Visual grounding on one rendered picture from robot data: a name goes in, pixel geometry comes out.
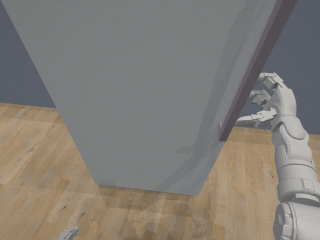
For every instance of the right robot forearm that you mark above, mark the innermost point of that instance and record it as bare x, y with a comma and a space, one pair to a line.
297, 175

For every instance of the robot left hand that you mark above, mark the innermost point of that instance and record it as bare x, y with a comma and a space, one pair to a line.
68, 234

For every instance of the fridge door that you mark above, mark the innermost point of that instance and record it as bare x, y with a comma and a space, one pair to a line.
142, 85

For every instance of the robot right upper arm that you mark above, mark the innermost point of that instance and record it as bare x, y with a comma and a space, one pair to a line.
296, 221

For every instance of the handle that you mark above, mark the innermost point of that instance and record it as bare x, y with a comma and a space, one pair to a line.
276, 22

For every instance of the robot right hand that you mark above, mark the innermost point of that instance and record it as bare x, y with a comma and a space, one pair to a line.
283, 102

